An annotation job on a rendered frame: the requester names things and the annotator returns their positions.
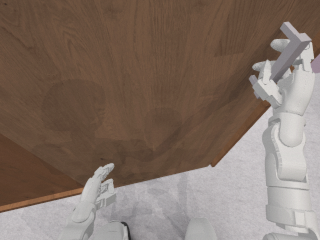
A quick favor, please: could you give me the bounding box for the robot left hand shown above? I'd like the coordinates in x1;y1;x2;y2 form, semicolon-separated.
79;163;116;211

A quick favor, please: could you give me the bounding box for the left robot forearm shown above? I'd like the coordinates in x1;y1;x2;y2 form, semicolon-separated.
56;201;96;240

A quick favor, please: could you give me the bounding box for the robot right hand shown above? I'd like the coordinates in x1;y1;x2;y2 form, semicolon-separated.
252;39;316;116

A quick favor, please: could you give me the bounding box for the wardrobe door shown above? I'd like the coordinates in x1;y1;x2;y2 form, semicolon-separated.
0;133;85;206
0;0;320;188

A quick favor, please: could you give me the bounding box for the right robot forearm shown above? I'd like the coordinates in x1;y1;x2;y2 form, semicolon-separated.
262;112;320;240

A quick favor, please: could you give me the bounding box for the robot thigh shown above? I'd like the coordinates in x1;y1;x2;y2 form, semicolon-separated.
92;221;129;240
184;217;218;240

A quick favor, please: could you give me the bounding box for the right robot thigh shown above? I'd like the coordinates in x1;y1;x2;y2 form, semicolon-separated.
184;217;218;240

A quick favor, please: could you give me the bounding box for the left robot thigh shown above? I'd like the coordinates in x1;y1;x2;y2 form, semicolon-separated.
92;221;129;240

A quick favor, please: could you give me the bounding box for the handle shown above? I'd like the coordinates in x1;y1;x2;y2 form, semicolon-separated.
249;21;312;99

